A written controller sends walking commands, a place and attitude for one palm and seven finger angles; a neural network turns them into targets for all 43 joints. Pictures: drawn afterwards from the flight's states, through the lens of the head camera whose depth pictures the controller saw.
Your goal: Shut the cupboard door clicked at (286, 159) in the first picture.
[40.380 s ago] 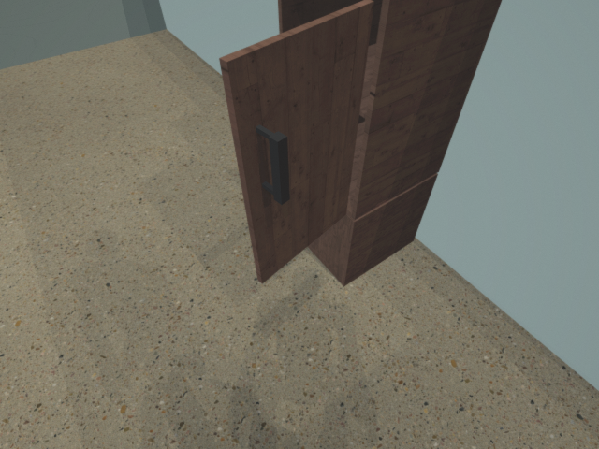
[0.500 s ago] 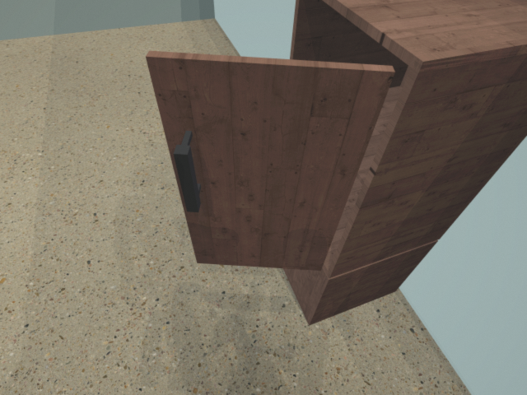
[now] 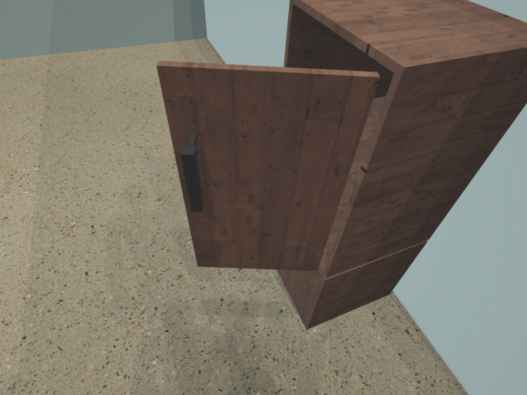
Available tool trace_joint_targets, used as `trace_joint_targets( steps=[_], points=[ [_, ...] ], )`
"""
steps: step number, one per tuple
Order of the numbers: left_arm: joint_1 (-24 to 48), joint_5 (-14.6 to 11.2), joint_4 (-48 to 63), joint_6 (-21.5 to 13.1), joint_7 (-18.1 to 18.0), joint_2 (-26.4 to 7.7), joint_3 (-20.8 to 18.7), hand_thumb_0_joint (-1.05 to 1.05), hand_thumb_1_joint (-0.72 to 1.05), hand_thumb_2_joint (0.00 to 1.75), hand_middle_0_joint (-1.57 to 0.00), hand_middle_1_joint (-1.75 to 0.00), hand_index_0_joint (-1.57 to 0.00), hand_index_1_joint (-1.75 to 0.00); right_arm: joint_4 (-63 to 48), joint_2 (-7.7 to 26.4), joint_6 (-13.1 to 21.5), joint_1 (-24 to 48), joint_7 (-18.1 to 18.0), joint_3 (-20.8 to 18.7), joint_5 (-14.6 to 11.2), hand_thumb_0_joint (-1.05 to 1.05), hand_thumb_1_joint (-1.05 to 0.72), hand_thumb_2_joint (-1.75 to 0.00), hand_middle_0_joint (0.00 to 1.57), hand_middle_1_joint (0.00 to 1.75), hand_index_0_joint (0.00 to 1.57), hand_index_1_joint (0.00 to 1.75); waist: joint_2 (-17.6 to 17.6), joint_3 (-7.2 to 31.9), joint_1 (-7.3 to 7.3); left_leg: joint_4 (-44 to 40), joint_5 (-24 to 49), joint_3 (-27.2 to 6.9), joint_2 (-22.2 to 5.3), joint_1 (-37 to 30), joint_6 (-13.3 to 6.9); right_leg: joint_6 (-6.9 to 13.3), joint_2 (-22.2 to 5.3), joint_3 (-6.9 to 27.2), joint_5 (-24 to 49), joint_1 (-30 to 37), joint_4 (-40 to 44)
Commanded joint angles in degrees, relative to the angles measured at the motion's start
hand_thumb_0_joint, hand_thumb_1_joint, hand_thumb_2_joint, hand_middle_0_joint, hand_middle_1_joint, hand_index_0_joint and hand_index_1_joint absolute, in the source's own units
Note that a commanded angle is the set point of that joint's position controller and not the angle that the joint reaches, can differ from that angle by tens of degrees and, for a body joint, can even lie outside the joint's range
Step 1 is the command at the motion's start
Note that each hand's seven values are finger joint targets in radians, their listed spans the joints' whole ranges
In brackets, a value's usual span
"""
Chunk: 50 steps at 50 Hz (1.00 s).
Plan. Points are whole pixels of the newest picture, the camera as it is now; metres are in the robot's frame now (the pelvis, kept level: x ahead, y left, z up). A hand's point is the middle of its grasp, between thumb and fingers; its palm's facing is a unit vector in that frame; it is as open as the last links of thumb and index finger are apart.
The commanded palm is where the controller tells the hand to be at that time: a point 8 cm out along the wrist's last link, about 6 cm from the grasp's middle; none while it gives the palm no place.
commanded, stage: come to a stop and stand still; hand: left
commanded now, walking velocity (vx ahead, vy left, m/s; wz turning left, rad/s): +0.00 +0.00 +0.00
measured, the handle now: (195, 174) +0.49 +0.16 +0.05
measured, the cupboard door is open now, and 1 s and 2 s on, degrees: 66 66 66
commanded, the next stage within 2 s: look again from close up in 0.08 s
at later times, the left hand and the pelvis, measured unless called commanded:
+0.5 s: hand out of the picture -0.03 +0.17 -0.17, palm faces +0.02 -0.99 -0.15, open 7.4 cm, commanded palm none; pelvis +0.01 +0.01 +0.00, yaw +0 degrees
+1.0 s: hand (154, 314) +0.23 +0.18 +0.00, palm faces +0.16 -0.99 -0.01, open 7.0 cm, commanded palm +0.13 +0.23 -0.05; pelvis +0.02 -0.01 -0.03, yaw +3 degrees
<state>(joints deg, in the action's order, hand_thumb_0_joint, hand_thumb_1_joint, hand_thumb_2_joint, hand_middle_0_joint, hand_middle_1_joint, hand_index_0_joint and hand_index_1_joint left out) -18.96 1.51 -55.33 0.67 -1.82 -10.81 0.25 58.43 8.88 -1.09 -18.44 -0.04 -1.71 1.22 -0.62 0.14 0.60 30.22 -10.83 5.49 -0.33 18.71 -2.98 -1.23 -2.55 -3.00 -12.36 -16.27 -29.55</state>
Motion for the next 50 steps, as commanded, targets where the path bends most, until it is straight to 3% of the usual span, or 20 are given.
trace_joint_targets(
  steps=[1,18,22,37,38,39,40,41,42,43,44,45,46,47,48,50],
  points=[
    [-3.6,0.0,1.3,-1.1,-0.4,-5.1,-1.5,0.00,0.90,0.90,-0.20,-0.30,-0.20,-0.30,-2.0,6.3,1.4,-0.3,-0.4,-1.3,-0.2,0.00,-0.90,-0.90,0.20,0.30,0.20,0.30,0.1,-4.3,-0.33,-10.7,-16.5,-9.3,-5.3,2.7,0.7,2.3,-3.2,5.5,-12.9,-2.8,8.3],
    [-7.0,0.1,-4.7,-1.6,-0.7,-1.2,-1.0,0.00,0.90,0.90,-0.20,-0.30,-0.20,-0.30,2.3,5.0,1.9,-0.3,-0.8,-1.4,-0.7,0.00,-0.90,-0.90,0.20,0.30,0.20,0.30,3.2,-5.1,-0.54,-14.8,-16.6,-11.2,-6.7,1.4,0.6,1.5,-2.4,3.5,-5.1,-0.8,6.6],
    [-7.3,0.2,-5.3,-1.7,-0.7,-1.1,-0.9,0.00,0.90,0.90,-0.20,-0.30,-0.20,-0.30,2.7,4.9,1.8,0.1,-0.8,-1.5,-0.8,0.00,-0.90,-0.90,0.20,0.30,0.20,0.30,0.9,-5.4,-0.52,-14.2,-15.6,-10.3,-6.3,0.5,0.7,1.5,-3.0,4.4,-5.9,-1.1,7.8],
    [-5.3,-0.2,-6.1,-2.1,-0.9,-1.9,-0.8,0.00,0.90,0.90,-0.20,-0.30,-0.20,-0.30,4.3,4.8,2.4,0.9,-0.8,-0.7,-0.9,0.00,-0.90,-0.90,0.20,0.30,0.20,0.30,0.1,-4.3,-0.37,-13.2,-6.2,-8.5,-6.0,-4.4,1.0,1.6,-4.0,5.2,0.2,0.7,8.9],
    [-6.2,0.5,-7.6,-1.4,-2.6,-4.3,-0.5,0.00,0.90,0.90,-0.20,-0.30,-0.20,-0.30,-0.5,7.6,2.0,5.1,-0.6,-0.3,-1.0,0.00,-0.90,-0.90,0.20,0.30,0.20,0.30,-2.6,-5.4,-1.72,-4.1,-8.3,-4.3,-5.8,-0.8,3.1,2.0,-4.1,3.7,-3.2,1.3,7.6],
    [47.9,-7.0,91.5,-16.0,-1.5,-33.6,-18.0,0.00,0.90,0.90,-0.20,-0.30,-0.20,-0.30,-20.7,19.8,11.5,1.6,-6.3,-1.3,-1.2,0.00,-0.90,-0.90,0.20,0.30,0.20,0.30,-0.5,17.2,10.02,-7.4,5.0,-5.9,-3.2,-16.0,0.3,3.2,2.2,0.5,5.9,3.0,-0.5],
    [9.3,-8.8,74.7,-12.2,-2.5,-9.7,-1.7,0.00,0.90,0.90,-0.22,-0.32,-0.22,-0.32,-20.1,11.8,16.4,4.4,-6.4,1.3,-4.4,0.00,-0.90,-0.90,0.20,0.30,0.20,0.30,15.2,27.9,0.57,-8.5,0.7,-7.6,-3.2,-21.3,2.8,3.5,4.7,-2.9,-2.9,0.0,-2.2],
    [-6.3,-10.1,66.7,-4.4,-3.9,0.3,1.6,0.00,0.90,0.90,-0.24,-0.34,-0.24,-0.34,-19.3,11.0,19.4,7.2,-5.7,1.6,-4.1,0.00,-0.90,-0.90,0.20,0.30,0.20,0.30,17.8,16.2,-0.70,-11.0,-6.1,-11.3,-4.5,-12.7,6.6,3.3,4.6,-4.1,-7.4,-1.8,-6.2],
    [-6.2,-10.8,57.3,-2.8,-4.4,4.8,4.9,0.00,0.90,0.90,-0.25,-0.36,-0.25,-0.36,-16.9,10.4,21.0,7.4,-5.0,2.0,-5.4,0.00,-0.90,-0.90,0.20,0.30,0.20,0.30,8.5,1.3,1.63,-11.1,-15.8,-11.7,-2.5,-1.7,5.0,2.7,3.7,-3.9,-7.1,-7.5,-5.2],
    [-2.1,-11.1,60.9,-5.9,-4.4,3.3,3.1,0.00,0.90,0.90,-0.27,-0.38,-0.27,-0.38,-20.2,12.1,22.4,7.2,-4.3,0.5,-4.3,0.00,-0.90,-0.90,0.20,0.30,0.20,0.30,6.3,-4.0,3.04,-7.5,-18.2,-11.6,-1.2,1.5,3.5,2.4,2.9,-3.1,-8.3,-9.1,-1.6],
    [-4.8,-10.5,55.2,-8.9,-3.8,0.3,-0.8,0.00,0.90,0.90,-0.29,-0.40,-0.29,-0.40,-21.1,12.6,23.4,7.2,-3.5,-0.2,-3.3,0.00,-0.90,-0.90,0.20,0.30,0.20,0.30,2.1,-5.5,3.22,-3.6,-18.9,-11.6,-0.1,5.1,3.3,2.4,2.5,-2.8,-11.8,-12.7,-1.1],
    [-10.7,-11.4,49.4,-12.8,-2.1,0.5,-3.2,0.00,0.90,0.90,-0.31,-0.42,-0.31,-0.42,-22.4,12.5,23.4,7.4,-2.5,-1.1,-2.5,0.00,-0.90,-0.90,0.20,0.30,0.20,0.30,-5.2,-5.5,1.73,0.0,-19.3,-11.4,0.3,9.6,3.7,2.4,2.8,-3.7,-15.9,-16.5,-3.5],
    [-17.4,-12.3,44.5,-17.1,1.3,0.1,-6.0,0.00,0.90,0.90,-0.33,-0.44,-0.33,-0.44,-24.6,12.4,23.2,7.9,-1.3,-2.1,-2.6,0.00,-0.90,-0.90,0.20,0.30,0.20,0.30,-7.0,-3.8,-1.14,3.6,-16.5,-9.5,1.2,12.1,4.5,3.1,3.0,-3.8,-16.9,-16.9,-5.9],
    [-20.6,-13.9,43.7,-22.4,5.2,1.4,-6.4,0.00,0.90,0.90,-0.35,-0.46,-0.35,-0.46,-26.3,11.6,22.9,8.5,-0.3,-2.4,-2.1,0.00,-0.90,-0.90,0.20,0.30,0.20,0.30,-11.6,-1.1,-2.48,7.9,-13.9,-8.1,1.4,15.6,4.8,3.2,3.0,-3.9,-17.9,-19.0,-9.4],
    [-23.4,-15.5,44.0,-27.8,9.7,1.1,-7.9,0.00,0.90,0.90,-0.36,-0.48,-0.36,-0.48,-28.0,11.7,22.4,9.6,0.4,-3.1,-1.6,0.00,-0.90,-0.90,0.20,0.30,0.20,0.30,-12.9,1.3,-4.03,12.0,-12.3,-6.7,1.7,18.5,4.9,3.5,2.9,-3.0,-18.5,-20.3,-12.4],
    [-22.2,-16.6,46.2,-37.2,18.5,-2.5,-9.9,0.00,0.90,0.90,-0.40,-0.52,-0.40,-0.52,-31.7,12.6,21.5,11.6,1.6,-4.3,-1.3,0.00,-0.90,-0.90,0.20,0.30,0.20,0.30,-8.5,4.6,-3.95,18.9,-10.8,-5.9,2.1,23.2,4.8,4.2,2.3,-0.9,-16.3,-23.0,-18.9]
  ],
)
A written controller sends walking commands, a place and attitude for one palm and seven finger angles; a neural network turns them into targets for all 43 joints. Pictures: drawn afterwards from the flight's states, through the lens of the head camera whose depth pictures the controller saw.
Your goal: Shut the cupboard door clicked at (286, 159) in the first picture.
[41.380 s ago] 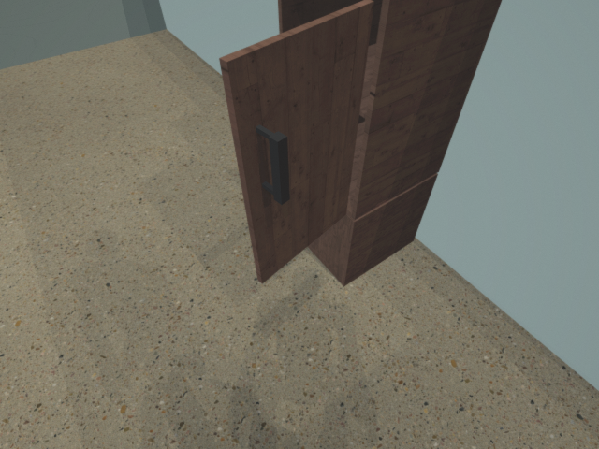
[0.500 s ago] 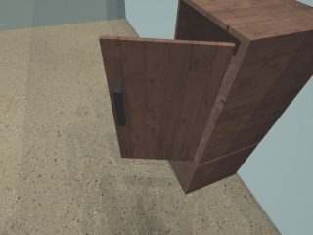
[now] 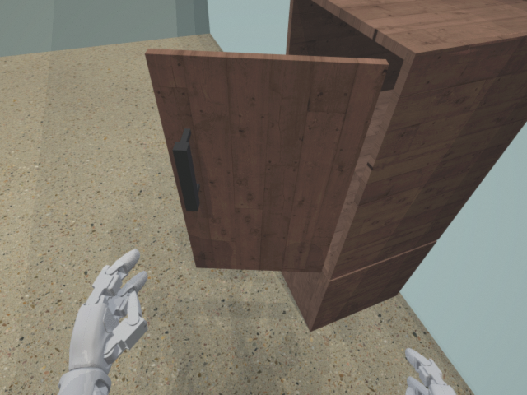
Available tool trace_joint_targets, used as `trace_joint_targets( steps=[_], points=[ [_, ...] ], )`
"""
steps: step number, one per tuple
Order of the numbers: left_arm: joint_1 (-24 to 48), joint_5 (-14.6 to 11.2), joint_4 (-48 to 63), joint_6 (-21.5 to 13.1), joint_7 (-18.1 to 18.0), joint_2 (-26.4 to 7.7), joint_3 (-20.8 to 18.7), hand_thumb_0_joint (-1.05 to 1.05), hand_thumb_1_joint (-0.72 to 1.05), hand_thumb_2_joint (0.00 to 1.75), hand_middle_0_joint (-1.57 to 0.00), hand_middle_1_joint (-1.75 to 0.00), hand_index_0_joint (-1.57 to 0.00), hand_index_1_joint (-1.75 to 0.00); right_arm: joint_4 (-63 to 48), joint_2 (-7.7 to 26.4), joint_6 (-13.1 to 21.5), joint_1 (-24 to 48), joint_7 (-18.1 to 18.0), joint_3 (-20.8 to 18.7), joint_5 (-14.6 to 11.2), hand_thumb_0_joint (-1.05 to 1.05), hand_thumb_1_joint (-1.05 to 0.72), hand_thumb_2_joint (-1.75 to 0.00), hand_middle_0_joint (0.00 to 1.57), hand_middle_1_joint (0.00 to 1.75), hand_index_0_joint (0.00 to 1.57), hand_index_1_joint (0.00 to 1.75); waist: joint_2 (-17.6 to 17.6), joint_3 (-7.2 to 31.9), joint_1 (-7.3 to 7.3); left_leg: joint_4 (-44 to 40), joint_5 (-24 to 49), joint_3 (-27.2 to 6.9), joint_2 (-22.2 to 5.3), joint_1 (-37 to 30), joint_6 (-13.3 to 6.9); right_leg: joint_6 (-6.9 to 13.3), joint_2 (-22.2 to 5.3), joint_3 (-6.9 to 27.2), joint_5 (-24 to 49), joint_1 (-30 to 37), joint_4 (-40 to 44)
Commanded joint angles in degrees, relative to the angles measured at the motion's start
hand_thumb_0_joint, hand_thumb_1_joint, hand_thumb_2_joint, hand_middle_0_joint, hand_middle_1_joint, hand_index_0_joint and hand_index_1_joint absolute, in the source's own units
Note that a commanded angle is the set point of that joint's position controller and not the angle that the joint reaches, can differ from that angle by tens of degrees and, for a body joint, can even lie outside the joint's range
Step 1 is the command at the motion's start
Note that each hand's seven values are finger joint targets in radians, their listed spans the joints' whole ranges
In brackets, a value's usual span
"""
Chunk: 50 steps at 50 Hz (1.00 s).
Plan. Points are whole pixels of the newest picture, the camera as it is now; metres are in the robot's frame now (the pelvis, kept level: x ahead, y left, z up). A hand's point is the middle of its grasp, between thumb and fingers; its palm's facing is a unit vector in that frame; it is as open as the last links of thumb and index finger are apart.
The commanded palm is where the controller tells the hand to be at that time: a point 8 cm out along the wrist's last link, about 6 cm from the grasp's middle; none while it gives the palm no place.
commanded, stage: raise the hand and make a fist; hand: left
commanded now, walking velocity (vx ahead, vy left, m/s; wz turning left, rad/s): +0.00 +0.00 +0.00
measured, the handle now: (189, 171) +0.48 +0.14 +0.08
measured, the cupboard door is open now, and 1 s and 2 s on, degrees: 66 66 66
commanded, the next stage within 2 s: bring the fist close to the handle in 1.68 s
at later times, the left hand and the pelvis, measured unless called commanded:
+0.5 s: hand (157, 346) +0.20 +0.15 +0.01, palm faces -0.05 -1.00 -0.03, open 4.6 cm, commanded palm +0.16 +0.21 +0.02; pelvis +0.01 -0.04 -0.05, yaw +1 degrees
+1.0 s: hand (139, 316) +0.22 +0.17 +0.05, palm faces +0.01 -1.00 -0.05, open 3.1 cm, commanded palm +0.20 +0.23 +0.06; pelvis +0.02 -0.01 -0.02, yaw +1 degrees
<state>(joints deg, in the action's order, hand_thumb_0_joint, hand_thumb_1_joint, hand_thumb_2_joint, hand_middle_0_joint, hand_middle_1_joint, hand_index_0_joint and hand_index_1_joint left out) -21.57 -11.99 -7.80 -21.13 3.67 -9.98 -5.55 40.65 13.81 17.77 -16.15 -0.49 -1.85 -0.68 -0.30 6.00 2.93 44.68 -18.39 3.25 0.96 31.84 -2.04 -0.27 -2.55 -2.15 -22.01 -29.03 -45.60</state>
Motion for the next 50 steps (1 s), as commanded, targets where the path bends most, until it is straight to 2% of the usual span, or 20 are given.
trace_joint_targets(
  steps=[1,2,4,5,6,8,11,14,18,21,23,26,30,33,34,36,40,46,47,50],
  points=[
    [-22.2,-2.9,-1.8,-16.1,15.1,-6.8,-7.8,0.00,0.90,0.90,-0.42,-0.54,-0.42,-0.54,-15.5,7.5,2.0,9.3,2.5,-4.8,0.0,0.00,-0.90,-0.90,0.20,0.30,0.20,0.30,-3.4,0.2,-7.88,5.9,-1.9,-3.5,0.9,10.7,3.5,3.7,2.1,-0.5,-4.1,-9.9,-5.3],
    [-22.0,-3.7,2.1,-15.0,16.6,-6.9,-7.3,0.00,0.90,0.90,-0.44,-0.56,-0.44,-0.56,-18.3,7.5,1.6,10.9,2.5,-4.5,-0.4,0.00,-0.90,-0.90,0.20,0.30,0.20,0.30,-0.5,2.7,-8.48,6.5,-2.5,-3.0,1.3,11.2,2.8,3.5,2.0,0.0,-3.4,-10.0,-6.7],
    [-18.6,-5.9,11.5,-11.2,17.0,-7.3,-8.1,0.00,0.90,0.90,-0.47,-0.60,-0.47,-0.60,-21.8,7.4,0.6,11.8,1.5,-4.4,-1.0,0.00,-0.90,-0.90,0.20,0.30,0.20,0.30,1.5,8.1,-8.39,7.0,-3.1,-3.7,0.9,9.7,2.1,3.1,2.8,-0.2,-2.4,-10.5,-8.7],
    [-16.8,-7.0,15.9,-9.6,16.4,-7.7,-8.6,0.00,0.90,0.90,-0.49,-0.62,-0.49,-0.62,-22.7,7.0,0.2,11.9,0.7,-4.1,-1.2,0.00,-0.90,-0.90,0.20,0.30,0.20,0.30,3.6,8.8,-7.87,8.3,-3.2,-3.5,1.1,10.4,1.8,2.8,2.6,1.1,-2.8,-10.9,-8.4],
    [-13.0,-7.3,21.1,-9.3,15.2,-9.2,-9.5,0.00,0.90,0.90,-0.51,-0.64,-0.51,-0.64,-22.7,6.9,0.0,10.7,0.1,-3.9,-0.9,0.00,-0.90,-0.90,0.20,0.30,0.20,0.30,3.1,9.9,-6.72,9.7,-3.2,-4.6,0.6,11.1,1.5,2.6,3.1,1.8,-3.3,-11.9,-8.7],
    [-8.8,-6.6,30.3,-10.7,13.2,-9.0,-7.6,0.00,0.90,0.90,-0.55,-0.68,-0.55,-0.68,-22.5,6.1,0.0,8.0,-0.8,-3.5,-0.5,0.00,-0.90,-0.90,0.20,0.30,0.20,0.30,6.4,12.9,-4.34,13.6,1.3,-5.0,0.0,9.3,0.7,2.2,3.3,3.0,1.3,-13.4,-9.3],
    [-0.7,-5.7,37.2,-14.2,13.4,-9.5,-4.2,0.00,0.90,0.90,-0.60,-0.74,-0.60,-0.74,-20.0,6.5,0.0,5.6,-2.2,-2.7,-0.2,0.00,-0.90,-0.90,0.20,0.30,0.20,0.30,6.1,12.5,-0.67,18.2,4.3,-5.9,-0.9,9.4,-0.1,1.8,4.0,3.6,6.6,-16.9,-11.0],
    [-2.0,-5.9,31.3,-13.2,16.8,-10.2,-4.6,0.00,0.90,0.90,-0.66,-0.80,-0.66,-0.80,-18.0,6.7,0.3,5.5,-3.2,-2.5,-0.8,0.00,-0.90,-0.90,0.20,0.30,0.20,0.30,4.5,11.1,0.04,19.9,2.5,-5.8,-1.5,12.3,-0.1,1.2,3.7,4.8,5.3,-17.0,-9.3],
    [-8.9,-7.5,25.8,-3.5,20.1,-11.6,-8.2,0.00,0.90,0.90,-0.73,-0.88,-0.73,-0.88,-19.1,6.0,-1.3,6.9,-3.8,-2.2,-2.3,0.00,-0.90,-0.90,0.20,0.30,0.20,0.30,1.4,14.3,-2.96,17.6,3.6,-5.3,-1.2,12.7,0.0,-0.2,2.3,6.9,6.8,-9.1,-5.4],
    [-12.3,-8.9,23.4,2.5,18.8,-13.5,-13.5,0.00,0.90,0.90,-0.79,-0.94,-0.79,-0.94,-20.0,4.7,-3.1,8.4,-4.1,-2.1,-2.5,0.00,-0.90,-0.90,0.20,0.30,0.20,0.30,-2.5,15.4,-5.36,16.0,5.6,-5.8,-0.8,13.1,0.3,-2.0,1.0,8.2,11.9,-2.9,-4.0],
    [-12.3,-9.5,26.4,2.4,17.3,-12.1,-13.6,0.00,0.90,0.90,-0.82,-0.98,-0.82,-0.98,-20.5,4.1,-3.4,7.9,-4.0,-1.9,-2.3,0.00,-0.90,-0.90,0.20,0.30,0.20,0.30,-2.3,16.5,-5.33,14.1,6.7,-5.8,-0.8,11.7,0.6,-2.3,0.4,7.0,15.8,-1.2,-4.3],
    [-11.3,-9.4,25.5,0.1,15.2,-11.5,-13.0,0.00,0.90,0.90,-0.88,-1.04,-0.88,-1.04,-19.9,4.2,-3.0,7.9,-4.0,-1.6,-1.8,0.00,-0.90,-0.90,0.20,0.30,0.20,0.30,-3.4,12.7,-5.08,12.5,6.3,-6.0,-0.9,11.6,0.8,-1.6,1.0,5.4,14.4,-3.1,-4.4],
    [-9.3,-8.8,24.2,-4.1,15.4,-9.3,-8.9,0.00,0.90,0.90,-0.95,-1.12,-0.95,-1.12,-19.3,5.3,-1.5,6.4,-3.8,-1.7,-2.0,0.00,-0.90,-0.90,0.20,0.30,0.20,0.30,-2.8,10.0,-3.04,10.9,2.2,-5.7,-0.8,11.1,0.7,-1.2,0.9,4.9,6.2,-7.1,-2.7],
    [-9.2,-8.5,25.9,-5.5,15.4,-10.7,-9.0,0.00,0.90,0.90,-1.01,-1.18,-1.01,-1.18,-19.2,6.1,-0.6,5.7,-4.0,-1.9,-2.2,0.00,-0.90,-0.90,0.20,0.30,0.20,0.30,-0.9,11.8,-3.57,9.6,2.3,-5.5,-0.8,8.8,0.4,-0.3,1.3,4.5,3.4,-6.7,-2.3],
    [-9.0,-8.4,26.8,-5.5,15.2,-10.8,-8.7,0.00,0.90,0.90,-1.02,-1.20,-1.02,-1.20,-19.3,6.1,-0.3,5.8,-3.9,-1.9,-2.3,0.00,-0.90,-0.90,0.20,0.30,0.20,0.30,1.2,11.9,-3.72,8.6,2.4,-5.4,-0.8,7.5,0.3,0.3,1.7,3.5,2.6,-6.8,-2.4],
    [-8.2,-7.6,27.8,-5.2,13.8,-12.4,-9.5,0.00,0.90,0.90,-1.06,-1.24,-1.06,-1.24,-19.1,6.5,-0.4,6.0,-4.1,-1.9,-2.4,0.00,-0.90,-0.90,0.20,0.30,0.20,0.30,1.7,10.7,-3.91,7.2,2.5,-5.5,-1.0,5.8,0.0,0.9,2.5,2.3,1.8,-7.1,-2.0],
    [-7.3,-6.9,29.0,-3.7,11.3,-11.3,-8.6,0.00,0.90,0.90,-1.13,-1.32,-1.13,-1.32,-19.5,6.4,-0.5,5.6,-4.0,-1.5,-2.5,0.00,-0.90,-0.90,0.20,0.30,0.20,0.30,4.3,9.7,-3.73,4.1,1.9,-5.6,-1.2,2.7,0.2,1.3,3.1,-0.2,1.5,-7.1,-1.6],
    [-4.5,-5.3,27.7,-0.3,9.6,-11.7,-7.9,0.00,0.90,0.90,-1.24,-1.44,-1.24,-1.44,-19.6,6.9,-1.4,5.2,-3.5,-0.7,-2.4,0.00,-0.90,-0.90,0.20,0.30,0.20,0.30,3.7,7.0,-2.90,1.3,2.2,-6.1,-1.7,0.3,0.4,1.4,3.4,-1.3,2.9,-5.1,0.4],
    [-4.5,-5.3,28.2,0.3,9.7,-9.9,-5.8,0.00,0.90,0.90,-1.26,-1.46,-1.26,-1.46,-20.1,6.5,-1.4,5.1,-3.4,-0.5,-2.5,0.00,-0.90,-0.90,0.20,0.30,0.20,0.30,4.7,6.7,-2.72,0.8,2.5,-6.1,-1.7,-0.6,0.4,1.4,3.5,-1.7,3.8,-4.8,0.6],
    [-1.6,-5.3,28.0,1.6,10.0,-11.3,-6.9,0.00,0.90,0.90,-1.30,-1.50,-1.30,-1.50,-20.2,7.0,-1.3,4.9,-3.3,-0.1,-2.5,0.00,-0.90,-0.90,0.20,0.30,0.20,0.30,3.1,6.7,-2.37,-0.1,2.2,-6.4,-1.9,-1.7,0.5,1.3,3.6,-1.9,3.7,-4.4,1.5]
  ],
)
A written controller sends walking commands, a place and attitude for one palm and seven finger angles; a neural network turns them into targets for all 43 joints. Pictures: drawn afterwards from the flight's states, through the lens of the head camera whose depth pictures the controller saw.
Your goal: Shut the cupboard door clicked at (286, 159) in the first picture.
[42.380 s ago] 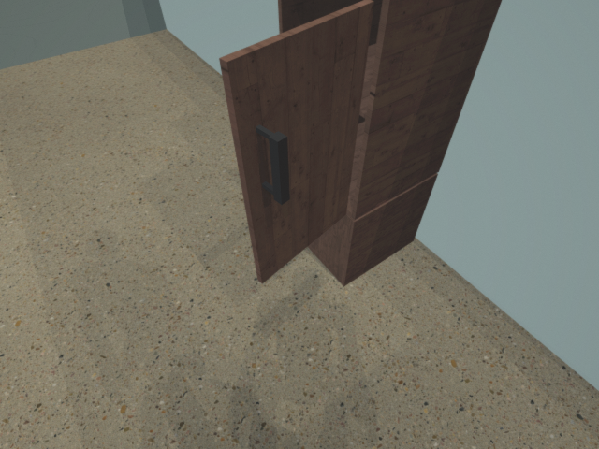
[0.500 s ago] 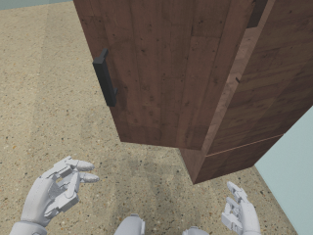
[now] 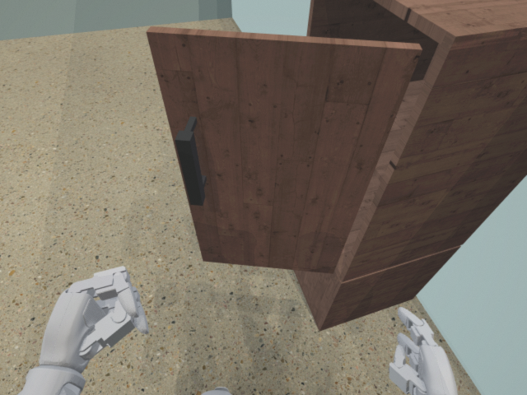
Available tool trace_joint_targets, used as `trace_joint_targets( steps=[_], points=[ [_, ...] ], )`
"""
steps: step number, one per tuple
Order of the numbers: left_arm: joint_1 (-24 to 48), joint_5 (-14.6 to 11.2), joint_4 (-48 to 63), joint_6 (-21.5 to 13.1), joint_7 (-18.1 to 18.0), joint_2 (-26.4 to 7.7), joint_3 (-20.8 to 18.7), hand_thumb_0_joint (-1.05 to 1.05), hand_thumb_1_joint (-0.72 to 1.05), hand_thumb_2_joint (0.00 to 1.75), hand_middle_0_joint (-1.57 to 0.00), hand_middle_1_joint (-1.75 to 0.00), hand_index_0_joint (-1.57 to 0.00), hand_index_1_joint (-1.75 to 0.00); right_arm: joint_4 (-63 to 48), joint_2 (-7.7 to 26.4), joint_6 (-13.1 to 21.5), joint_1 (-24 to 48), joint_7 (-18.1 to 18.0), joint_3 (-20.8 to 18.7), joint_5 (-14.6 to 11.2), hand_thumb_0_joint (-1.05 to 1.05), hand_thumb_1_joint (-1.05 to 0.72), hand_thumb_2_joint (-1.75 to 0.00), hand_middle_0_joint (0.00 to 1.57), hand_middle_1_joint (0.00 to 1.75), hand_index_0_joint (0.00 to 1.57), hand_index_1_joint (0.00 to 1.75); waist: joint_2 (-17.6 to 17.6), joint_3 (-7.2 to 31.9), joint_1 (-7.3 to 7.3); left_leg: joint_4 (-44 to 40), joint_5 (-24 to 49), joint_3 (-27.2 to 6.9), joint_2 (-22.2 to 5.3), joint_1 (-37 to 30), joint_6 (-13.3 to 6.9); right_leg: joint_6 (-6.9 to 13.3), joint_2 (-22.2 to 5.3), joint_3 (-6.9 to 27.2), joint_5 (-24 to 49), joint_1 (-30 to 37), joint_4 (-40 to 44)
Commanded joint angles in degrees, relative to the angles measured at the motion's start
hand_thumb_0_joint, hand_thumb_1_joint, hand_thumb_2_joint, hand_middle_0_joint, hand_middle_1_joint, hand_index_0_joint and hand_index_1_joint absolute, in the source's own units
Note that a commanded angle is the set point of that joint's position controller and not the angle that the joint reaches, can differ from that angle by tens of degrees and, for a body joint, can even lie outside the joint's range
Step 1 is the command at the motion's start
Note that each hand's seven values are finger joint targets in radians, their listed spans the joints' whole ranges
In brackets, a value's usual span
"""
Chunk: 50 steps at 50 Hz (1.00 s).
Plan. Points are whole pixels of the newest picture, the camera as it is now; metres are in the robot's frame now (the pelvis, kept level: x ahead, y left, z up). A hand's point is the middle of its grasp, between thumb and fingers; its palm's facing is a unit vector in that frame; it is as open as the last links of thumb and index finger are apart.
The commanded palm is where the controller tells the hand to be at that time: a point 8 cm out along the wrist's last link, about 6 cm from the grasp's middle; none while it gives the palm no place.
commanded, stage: raise the hand and make a fist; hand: left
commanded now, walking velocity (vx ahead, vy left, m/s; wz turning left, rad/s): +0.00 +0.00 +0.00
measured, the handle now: (194, 162) +0.46 +0.15 +0.10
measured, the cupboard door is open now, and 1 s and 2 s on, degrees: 66 66 66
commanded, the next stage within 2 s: bring the fist close to the handle in 0.68 s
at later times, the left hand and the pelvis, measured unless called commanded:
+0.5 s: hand (130, 284) +0.24 +0.19 +0.10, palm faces -0.02 -1.00 -0.06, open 3.1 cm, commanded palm +0.21 +0.24 +0.11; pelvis +0.01 +0.00 +0.02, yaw +0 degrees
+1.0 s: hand (151, 275) +0.25 +0.17 +0.10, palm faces -0.02 -1.00 -0.06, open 3.1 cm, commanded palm +0.24 +0.22 +0.11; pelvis +0.01 -0.02 +0.02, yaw +1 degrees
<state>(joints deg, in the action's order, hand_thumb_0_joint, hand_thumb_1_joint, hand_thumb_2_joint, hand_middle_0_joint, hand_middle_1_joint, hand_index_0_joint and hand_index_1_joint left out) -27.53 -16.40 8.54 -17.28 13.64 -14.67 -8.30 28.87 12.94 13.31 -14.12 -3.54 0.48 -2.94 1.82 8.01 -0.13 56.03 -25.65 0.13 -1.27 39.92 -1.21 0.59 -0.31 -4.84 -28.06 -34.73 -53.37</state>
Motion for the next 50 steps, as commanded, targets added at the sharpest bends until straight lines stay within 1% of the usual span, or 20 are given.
trace_joint_targets(
  steps=[1,2,4,6,7,10,11,14,16,17,19,26,29,31,34,36,39,41,43,50],
  points=[
    [5.0,-0.6,11.5,-2.0,-0.2,-8.0,-5.5,0.00,0.90,0.90,-1.30,-1.50,-1.30,-1.50,-8.1,8.1,3.0,3.1,-0.3,-2.4,0.0,0.00,-0.90,-0.90,0.20,0.30,0.20,0.30,0.7,4.6,0.43,-11.5,10.2,-3.3,0.4,-10.0,-0.4,0.5,1.4,1.1,10.5,2.2,9.6],
    [5.5,-0.4,12.1,-1.7,0.0,-6.3,-3.6,0.00,0.90,0.90,-1.30,-1.50,-1.30,-1.50,-8.4,7.7,3.0,2.8,-0.2,-2.0,-0.1,0.00,-0.90,-0.90,0.20,0.30,0.20,0.30,1.9,4.8,0.64,-11.8,10.7,-3.1,0.4,-11.0,-0.4,0.5,1.4,0.7,11.1,2.5,9.7],
    [7.5,-0.5,12.3,-1.0,-0.1,-7.2,-4.5,0.00,0.90,0.90,-1.30,-1.50,-1.30,-1.50,-8.2,7.8,3.2,2.9,-0.1,-1.6,-0.1,0.00,-0.90,-0.90,0.20,0.30,0.20,0.30,3.1,4.9,0.51,-12.5,11.6,-3.6,0.3,-12.0,-0.3,0.6,1.3,0.4,11.9,2.8,9.9],
    [8.9,-0.4,11.1,-0.2,-0.2,-8.9,-6.1,0.00,0.90,0.90,-1.30,-1.50,-1.30,-1.50,-7.7,8.1,3.1,3.2,-0.2,-1.5,0.1,0.00,-0.90,-0.90,0.20,0.30,0.20,0.30,1.4,4.2,0.62,-12.8,11.9,-3.7,0.2,-12.3,-0.2,0.5,1.4,0.5,12.1,3.3,10.4],
    [9.4,-0.5,11.8,0.1,0.0,-6.8,-4.2,0.00,0.90,0.90,-1.30,-1.50,-1.30,-1.50,-7.9,7.8,3.2,3.2,-0.1,-1.2,0.0,0.00,-0.90,-0.90,0.20,0.30,0.20,0.30,3.0,4.3,0.72,-13.2,12.2,-3.4,0.4,-13.1,-0.2,0.6,1.2,0.3,12.5,3.9,10.7],
    [11.1,-1.0,11.4,1.0,0.4,-7.7,-5.4,0.00,0.90,0.90,-1.30,-1.50,-1.30,-1.50,-7.6,8.1,3.5,3.2,-0.1,-1.2,-0.1,0.00,-0.90,-0.90,0.20,0.30,0.20,0.30,2.1,5.5,0.58,-13.6,13.7,-3.4,0.5,-14.3,-0.1,0.5,1.1,0.4,14.2,5.1,11.3],
    [11.4,-1.0,10.7,1.4,0.4,-9.3,-6.8,0.00,0.90,0.90,-1.30,-1.50,-1.30,-1.50,-7.1,8.4,3.5,3.3,-0.2,-1.3,0.1,0.00,-0.90,-0.90,0.20,0.30,0.20,0.30,0.7,5.8,0.63,-13.4,14.4,-3.3,0.4,-14.4,-0.2,0.4,1.0,0.6,15.0,5.9,11.6],
    [13.3,-1.4,11.3,1.8,0.8,-8.2,-6.0,0.00,0.90,0.90,-1.30,-1.50,-1.30,-1.50,-6.8,8.2,3.8,3.3,-0.1,-1.1,-0.1,0.00,-0.90,-0.90,0.20,0.30,0.20,0.30,2.5,6.4,0.41,-14.2,16.0,-3.1,0.5,-16.1,-0.1,0.4,0.8,0.4,16.4,6.9,12.1],
    [11.4,-1.2,8.9,2.5,0.7,-8.9,-7.0,0.00,0.90,0.90,-1.30,-1.50,-1.30,-1.50,-6.4,8.5,3.8,3.3,-0.1,-1.4,0.0,0.00,-0.90,-0.90,0.20,0.30,0.20,0.30,0.3,5.5,0.16,-14.2,17.3,-3.0,0.4,-15.7,-0.1,0.3,0.9,0.5,17.7,7.4,12.5],
    [10.7,-1.2,8.9,2.7,0.8,-6.8,-5.4,0.00,0.90,0.90,-1.30,-1.50,-1.30,-1.50,-6.6,8.1,3.8,3.4,0.0,-1.3,0.0,0.00,-0.90,-0.90,0.20,0.30,0.20,0.30,0.3,5.3,0.21,-14.5,17.6,-2.8,0.5,-15.9,-0.1,0.2,0.8,0.3,18.2,7.6,12.6],
    [10.4,-1.3,8.5,3.0,0.7,-7.2,-6.0,0.00,0.90,0.90,-1.30,-1.50,-1.30,-1.50,-6.6,8.2,3.7,3.5,0.2,-1.5,0.0,0.00,-0.90,-0.90,0.20,0.30,0.20,0.30,0.5,4.6,-0.06,-14.8,17.5,-2.7,0.7,-15.6,0.1,0.2,0.8,0.2,18.3,7.5,12.7],
    [11.4,-1.0,10.5,0.8,-0.3,-9.2,-7.7,0.00,0.90,0.90,-1.30,-1.50,-1.30,-1.50,-6.3,8.6,3.5,3.2,0.3,-2.0,0.4,0.00,-0.90,-0.90,0.20,0.30,0.20,0.30,-0.6,6.1,0.12,-14.0,17.6,-1.9,0.9,-15.6,-0.1,0.1,0.6,1.2,18.9,8.6,12.8],
    [12.1,-0.9,10.3,-0.2,-0.4,-8.2,-6.8,0.00,0.90,0.90,-1.30,-1.50,-1.30,-1.50,-6.2,8.4,3.5,3.3,0.3,-1.9,0.2,0.00,-0.90,-0.90,0.20,0.30,0.20,0.30,1.8,5.3,0.36,-14.0,15.8,-1.7,1.0,-15.5,-0.1,0.1,0.6,1.4,16.9,7.2,13.1],
    [11.7,-0.7,9.5,-0.3,-0.4,-8.7,-7.0,0.00,0.90,0.90,-1.30,-1.50,-1.30,-1.50,-5.9,8.6,3.4,3.3,0.3,-2.0,0.3,0.00,-0.90,-0.90,0.20,0.30,0.20,0.30,-0.7,4.8,0.67,-13.8,15.7,-1.8,0.9,-15.0,-0.3,0.0,0.6,1.7,16.9,7.5,13.3],
    [11.8,-0.8,9.9,-0.2,0.0,-7.7,-5.9,0.00,0.90,0.90,-1.30,-1.50,-1.30,-1.50,-6.1,8.4,3.5,3.4,0.3,-1.9,0.1,0.00,-0.90,-0.90,0.20,0.30,0.20,0.30,1.5,4.9,0.71,-13.9,14.7,-1.6,1.1,-15.1,-0.2,0.0,0.5,1.9,16.1,7.2,13.7],
    [11.2,-0.7,9.1,0.0,-0.1,-8.9,-6.9,0.00,0.90,0.90,-1.30,-1.50,-1.30,-1.50,-5.9,8.5,3.4,3.5,0.2,-1.9,0.2,0.00,-0.90,-0.90,0.20,0.30,0.20,0.30,-0.2,4.7,0.64,-13.8,15.0,-1.6,1.0,-14.7,-0.4,-0.1,0.5,2.1,16.5,7.9,13.9],
    [11.4,-1.2,9.7,0.0,0.2,-7.9,-6.4,0.00,0.90,0.90,-1.30,-1.50,-1.30,-1.50,-6.1,8.2,3.3,3.5,0.3,-1.9,0.1,0.00,-0.90,-0.90,0.20,0.30,0.20,0.30,0.9,5.1,0.80,-13.5,15.5,-1.2,1.2,-15.3,-0.4,-0.3,0.4,2.3,17.9,7.6,14.0],
    [14.4,-1.1,7.8,0.1,-0.1,-8.9,-7.1,0.00,0.90,0.90,-1.30,-1.50,-1.30,-1.50,-5.4,8.6,3.0,3.4,0.1,-1.7,0.3,0.00,-0.90,-0.90,0.20,0.30,0.20,0.30,-2.0,3.3,1.47,-13.2,14.2,-1.4,1.2,-13.8,-0.4,-0.5,0.4,2.7,16.3,7.2,14.5],
    [17.4,-1.1,8.0,-0.4,0.1,-8.0,-6.0,0.00,0.90,0.90,-1.30,-1.50,-1.30,-1.50,-5.3,8.6,3.2,3.4,0.0,-1.8,0.2,0.00,-0.90,-0.90,0.20,0.30,0.20,0.30,-0.3,4.5,1.79,-13.1,13.7,-1.2,1.3,-14.9,-0.5,-0.6,0.3,3.1,15.6,6.5,14.6],
    [25.1,0.1,3.6,0.6,-0.6,-7.0,-3.5,0.00,0.90,0.90,-1.30,-1.50,-1.30,-1.50,-4.7,8.6,2.9,3.5,-0.2,-1.6,0.1,0.00,-0.90,-0.90,0.20,0.30,0.20,0.30,-1.0,5.0,2.06,-13.6,12.3,-1.3,1.4,-15.3,-0.5,-0.6,0.0,3.7,14.0,6.4,15.2]
  ],
)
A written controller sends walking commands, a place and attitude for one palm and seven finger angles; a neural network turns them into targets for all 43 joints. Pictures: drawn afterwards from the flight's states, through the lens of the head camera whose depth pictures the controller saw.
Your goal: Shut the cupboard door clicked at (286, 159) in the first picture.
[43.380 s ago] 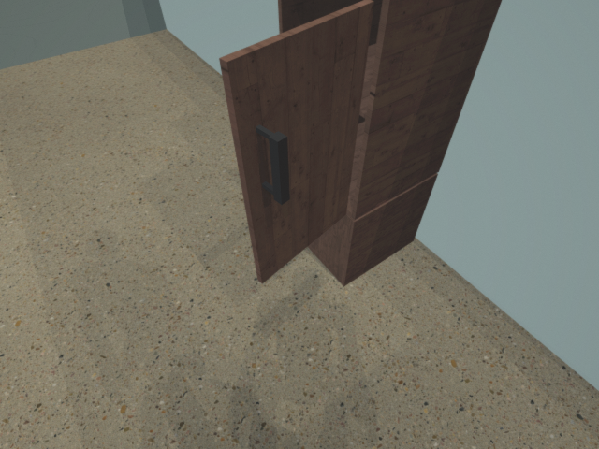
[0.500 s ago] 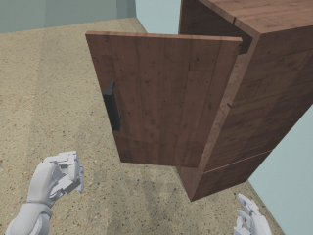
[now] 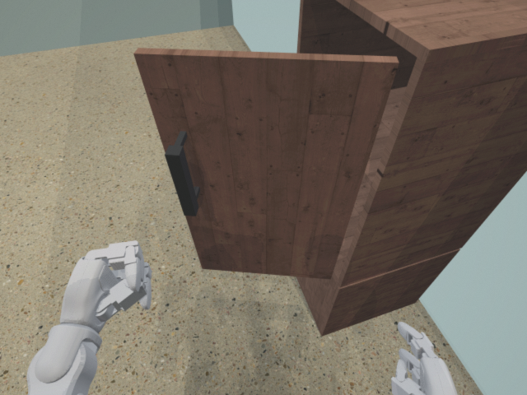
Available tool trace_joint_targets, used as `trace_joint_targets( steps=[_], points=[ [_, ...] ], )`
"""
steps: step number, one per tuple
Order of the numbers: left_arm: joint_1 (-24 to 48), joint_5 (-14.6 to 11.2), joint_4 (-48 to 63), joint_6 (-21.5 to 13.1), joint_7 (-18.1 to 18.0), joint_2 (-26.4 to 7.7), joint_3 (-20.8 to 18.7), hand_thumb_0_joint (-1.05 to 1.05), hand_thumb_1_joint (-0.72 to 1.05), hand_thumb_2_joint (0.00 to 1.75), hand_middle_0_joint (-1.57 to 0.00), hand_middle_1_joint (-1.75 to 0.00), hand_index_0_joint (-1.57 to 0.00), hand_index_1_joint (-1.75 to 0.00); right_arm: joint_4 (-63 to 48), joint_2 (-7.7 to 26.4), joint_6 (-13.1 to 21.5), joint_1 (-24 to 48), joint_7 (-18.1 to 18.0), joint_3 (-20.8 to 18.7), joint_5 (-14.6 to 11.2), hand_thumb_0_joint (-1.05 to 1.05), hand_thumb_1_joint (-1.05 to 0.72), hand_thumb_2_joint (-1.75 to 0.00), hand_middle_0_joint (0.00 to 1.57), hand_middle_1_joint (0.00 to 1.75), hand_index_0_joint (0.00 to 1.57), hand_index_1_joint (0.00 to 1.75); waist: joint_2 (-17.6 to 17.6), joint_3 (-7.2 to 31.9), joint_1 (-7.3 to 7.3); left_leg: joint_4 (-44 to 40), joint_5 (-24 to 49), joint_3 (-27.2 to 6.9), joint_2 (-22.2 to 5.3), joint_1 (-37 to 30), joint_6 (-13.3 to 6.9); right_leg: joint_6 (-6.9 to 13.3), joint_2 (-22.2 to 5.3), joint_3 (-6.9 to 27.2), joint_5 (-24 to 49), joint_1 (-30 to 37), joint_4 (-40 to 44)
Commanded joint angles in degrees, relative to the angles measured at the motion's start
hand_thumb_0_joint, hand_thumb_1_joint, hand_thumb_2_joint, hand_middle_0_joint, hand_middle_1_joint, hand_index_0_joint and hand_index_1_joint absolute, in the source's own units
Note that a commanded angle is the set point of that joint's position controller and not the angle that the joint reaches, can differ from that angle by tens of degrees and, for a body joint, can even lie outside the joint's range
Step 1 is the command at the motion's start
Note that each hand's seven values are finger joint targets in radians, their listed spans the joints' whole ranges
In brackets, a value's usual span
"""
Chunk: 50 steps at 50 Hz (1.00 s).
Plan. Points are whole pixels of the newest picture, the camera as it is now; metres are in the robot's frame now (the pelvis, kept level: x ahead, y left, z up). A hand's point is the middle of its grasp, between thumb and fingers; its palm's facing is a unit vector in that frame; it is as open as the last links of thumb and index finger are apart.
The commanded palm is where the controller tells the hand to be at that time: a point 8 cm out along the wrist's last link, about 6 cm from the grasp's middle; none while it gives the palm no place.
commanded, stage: bring the fist close to the handle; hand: left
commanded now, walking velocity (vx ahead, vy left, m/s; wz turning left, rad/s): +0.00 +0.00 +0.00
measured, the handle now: (186, 175) +0.45 +0.16 +0.09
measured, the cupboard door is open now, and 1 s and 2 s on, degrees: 66 66 56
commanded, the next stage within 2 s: push the door shut along its arc in 1.18 s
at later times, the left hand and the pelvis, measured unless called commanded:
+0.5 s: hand (183, 250) +0.30 +0.13 +0.09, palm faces -0.05 -1.00 -0.04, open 3.1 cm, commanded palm +0.29 +0.19 +0.09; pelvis +0.01 +0.00 +0.00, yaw -1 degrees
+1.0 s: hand (195, 225) +0.35 +0.13 +0.08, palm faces -0.03 -1.00 -0.03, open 3.1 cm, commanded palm +0.33 +0.18 +0.09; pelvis +0.01 +0.00 +0.01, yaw -2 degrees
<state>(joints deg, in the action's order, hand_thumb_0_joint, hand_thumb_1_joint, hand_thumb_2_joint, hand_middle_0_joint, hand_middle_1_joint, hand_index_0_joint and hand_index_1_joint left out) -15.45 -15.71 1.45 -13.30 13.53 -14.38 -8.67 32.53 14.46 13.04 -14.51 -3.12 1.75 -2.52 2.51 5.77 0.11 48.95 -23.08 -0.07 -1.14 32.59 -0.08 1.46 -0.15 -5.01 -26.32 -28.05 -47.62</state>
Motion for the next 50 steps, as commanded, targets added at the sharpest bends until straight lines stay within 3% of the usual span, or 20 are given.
trace_joint_targets(
  steps=[1,4,8,9,11,12,16,20,25,26,27,31,32,34,38,41,42,45,46,50],
  points=[
    [12.9,-0.4,9.3,-3.0,-0.8,-9.3,-5.0,0.00,0.90,0.90,-1.30,-1.50,-1.30,-1.50,-8.1,7.4,3.0,3.8,-0.6,-2.9,-0.1,0.00,-0.90,-0.90,0.20,0.30,0.20,0.30,-3.1,7.5,1.36,-6.4,10.1,-1.1,1.2,-7.2,-1.7,-1.6,-0.2,4.2,12.4,0.7,9.5],
    [14.3,-0.1,8.7,-2.7,-1.5,-7.5,-4.0,0.00,0.90,0.90,-1.30,-1.50,-1.30,-1.50,-8.5,6.7,2.3,4.4,-0.2,-2.8,-0.1,0.00,-0.90,-0.90,0.20,0.30,0.20,0.30,-1.5,9.0,0.85,-6.8,12.8,-0.5,1.4,-8.5,-1.5,-1.5,-0.4,4.0,16.6,2.2,8.9],
    [14.2,0.2,7.4,-2.6,-2.7,-7.8,-5.0,0.00,0.90,0.90,-1.30,-1.50,-1.30,-1.50,-8.7,6.8,1.6,4.1,0.2,-3.1,-0.1,0.00,-0.90,-0.90,0.20,0.30,0.20,0.30,-2.7,10.1,0.31,-7.1,14.5,0.0,1.3,-8.6,-1.4,-1.6,-0.5,3.9,19.5,3.7,8.7],
    [14.7,0.4,8.0,-2.8,-2.9,-6.3,-3.5,0.00,0.90,0.90,-1.30,-1.50,-1.30,-1.50,-8.8,6.5,1.5,4.4,0.4,-3.0,-0.1,0.00,-0.90,-0.90,0.20,0.30,0.20,0.30,-1.0,10.0,0.29,-7.1,15.0,0.1,1.4,-9.3,-1.3,-1.4,-0.4,3.7,20.2,3.6,8.5],
    [13.8,1.0,8.3,-2.9,-3.6,-6.0,-2.8,0.00,0.90,0.90,-1.30,-1.50,-1.30,-1.50,-8.9,6.6,1.5,4.0,0.7,-3.2,0.0,0.00,-0.90,-0.90,0.20,0.30,0.20,0.30,-2.3,10.4,0.44,-6.9,16.6,0.0,1.1,-9.7,-1.4,-1.5,-0.3,3.4,22.0,3.7,8.1],
    [14.1,1.2,7.7,-2.7,-3.7,-3.9,-0.6,0.00,0.90,0.90,-1.30,-1.50,-1.30,-1.50,-9.0,6.4,1.3,4.0,0.8,-3.1,0.0,0.00,-0.90,-0.90,0.20,0.30,0.20,0.30,-2.9,9.3,0.91,-7.1,16.1,0.1,1.2,-9.5,-1.4,-1.6,-0.3,3.3,22.0,3.3,8.3],
    [18.6,2.3,6.7,-3.0,-5.1,-5.7,-1.8,0.00,0.90,0.90,-1.30,-1.50,-1.30,-1.50,-8.3,7.0,0.5,3.7,0.8,-3.4,0.2,0.00,-0.90,-0.90,0.20,0.30,0.20,0.30,-4.2,9.0,1.29,-7.0,14.5,0.2,1.1,-9.1,-1.5,-1.7,-0.3,3.8,19.8,2.5,8.6],
    [22.6,3.3,8.0,-3.8,-6.6,-3.2,1.2,0.00,0.90,0.90,-1.30,-1.50,-1.30,-1.50,-8.2,6.4,0.2,3.7,1.1,-3.5,0.2,0.00,-0.90,-0.90,0.20,0.30,0.20,0.30,-0.8,11.6,1.56,-7.1,16.0,0.0,0.9,-11.9,-1.3,-1.1,0.0,3.0,20.4,1.8,7.5],
    [27.0,4.1,3.1,-3.3,-8.1,-4.2,0.2,0.00,0.90,0.90,-1.30,-1.50,-1.30,-1.50,-7.2,6.7,-1.2,3.6,1.3,-3.4,0.3,0.00,-0.90,-0.90,0.20,0.30,0.20,0.30,-4.1,10.5,1.88,-7.2,15.0,0.3,1.1,-10.2,-1.3,-1.4,-0.2,3.6,20.9,2.4,8.1],
    [26.5,4.4,1.3,-3.1,-8.4,-6.0,-1.4,0.00,0.90,0.90,-1.30,-1.50,-1.30,-1.50,-7.0,6.9,-1.6,3.7,1.3,-3.5,0.4,0.00,-0.90,-0.90,0.20,0.30,0.20,0.30,-4.7,10.1,1.60,-7.0,14.7,0.5,1.0,-9.6,-1.5,-1.6,-0.3,4.2,20.8,2.9,8.5],
    [26.5,4.2,0.5,-2.8,-8.3,-3.8,0.2,0.00,0.90,0.90,-1.30,-1.50,-1.30,-1.50,-7.3,6.5,-1.9,4.0,1.4,-3.3,0.3,0.00,-0.90,-0.90,0.20,0.30,0.20,0.30,-4.1,10.0,1.42,-7.5,14.7,0.7,1.2,-9.7,-1.4,-1.5,-0.4,4.1,21.0,3.1,8.6],
    [30.9,4.1,-2.1,-2.7,-8.4,-5.3,-1.2,0.00,0.90,0.90,-1.30,-1.50,-1.30,-1.50,-6.9,6.7,-2.9,3.7,1.4,-3.4,0.3,0.00,-0.90,-0.90,0.20,0.30,0.20,0.30,-4.3,11.3,1.60,-7.4,15.6,0.9,1.1,-10.2,-1.4,-1.6,-0.4,4.4,22.6,4.2,8.9],
    [32.6,4.0,-3.0,-2.7,-8.2,-3.7,0.2,0.00,0.90,0.90,-1.30,-1.50,-1.30,-1.50,-6.7,6.5,-3.1,3.8,1.5,-3.3,0.1,0.00,-0.90,-0.90,0.20,0.30,0.20,0.30,-3.5,11.0,2.03,-7.5,14.9,1.0,1.2,-10.2,-1.4,-1.6,-0.4,4.4,22.2,3.7,9.0],
    [36.7,3.9,-4.9,-3.1,-8.1,-4.4,-0.1,0.00,0.90,0.90,-1.30,-1.50,-1.30,-1.50,-6.1,6.6,-3.4,3.4,1.4,-3.3,0.1,0.00,-0.90,-0.90,0.20,0.30,0.20,0.30,-3.0,10.6,2.46,-7.5,14.1,0.7,1.1,-10.3,-1.2,-1.4,-0.3,4.4,20.9,2.7,9.2],
    [39.7,4.2,-5.2,-4.1,-8.3,-1.1,3.2,0.00,0.90,0.90,-1.30,-1.50,-1.30,-1.50,-6.0,6.4,-3.4,2.7,1.7,-3.6,0.0,0.00,-0.90,-0.90,0.20,0.30,0.20,0.30,-1.6,13.4,2.58,-7.4,16.9,0.5,1.0,-12.7,-1.2,-1.1,-0.1,3.9,23.6,3.0,8.4],
    [36.9,4.7,-9.3,-3.9,-9.0,-4.0,0.1,0.00,0.90,0.90,-1.30,-1.50,-1.30,-1.50,-5.6,7.1,-4.2,2.0,1.9,-3.9,0.3,0.00,-0.90,-0.90,0.20,0.30,0.20,0.30,-4.3,13.2,1.56,-7.7,16.9,0.6,1.0,-11.3,-1.2,-1.2,-0.1,3.9,23.7,4.0,8.5],
    [36.3,4.7,-9.5,-3.8,-9.0,-3.0,0.6,0.00,0.90,0.90,-1.30,-1.50,-1.30,-1.50,-6.0,6.9,-4.4,2.2,2.1,-3.9,0.2,0.00,-0.90,-0.90,0.20,0.30,0.20,0.30,-5.0,13.0,1.56,-7.9,17.0,0.9,1.1,-11.0,-1.3,-1.3,-0.2,4.1,24.6,4.6,8.6],
    [35.0,4.5,-9.2,-4.1,-9.3,-5.3,-2.4,0.00,0.90,0.90,-1.30,-1.50,-1.30,-1.50,-6.6,6.8,-5.2,2.5,2.3,-3.9,0.2,0.00,-0.90,-0.90,0.20,0.30,0.20,0.30,-5.1,13.7,0.48,-8.3,17.8,1.6,1.3,-10.3,-1.2,-1.4,-0.5,4.6,27.2,6.8,8.6],
    [34.9,4.7,-9.3,-4.4,-9.5,-7.5,-4.1,0.00,0.90,0.90,-1.30,-1.50,-1.30,-1.50,-6.4,7.1,-5.5,2.4,2.1,-4.0,0.4,0.00,-0.90,-0.90,0.20,0.30,0.20,0.30,-5.8,13.7,0.44,-8.1,17.8,1.7,1.3,-9.8,-1.3,-1.6,-0.7,4.9,27.8,7.6,8.7],
    [39.9,4.3,-6.8,-6.3,-9.3,-4.4,-0.9,0.00,0.90,0.90,-1.30,-1.50,-1.30,-1.50,-6.1,6.6,-5.5,2.6,2.1,-4.0,0.1,0.00,-0.90,-0.90,0.20,0.30,0.20,0.30,-2.7,12.5,2.04,-8.3,16.8,1.6,1.1,-11.7,-1.3,-1.3,0.0,4.5,24.7,4.7,9.1]
  ],
)
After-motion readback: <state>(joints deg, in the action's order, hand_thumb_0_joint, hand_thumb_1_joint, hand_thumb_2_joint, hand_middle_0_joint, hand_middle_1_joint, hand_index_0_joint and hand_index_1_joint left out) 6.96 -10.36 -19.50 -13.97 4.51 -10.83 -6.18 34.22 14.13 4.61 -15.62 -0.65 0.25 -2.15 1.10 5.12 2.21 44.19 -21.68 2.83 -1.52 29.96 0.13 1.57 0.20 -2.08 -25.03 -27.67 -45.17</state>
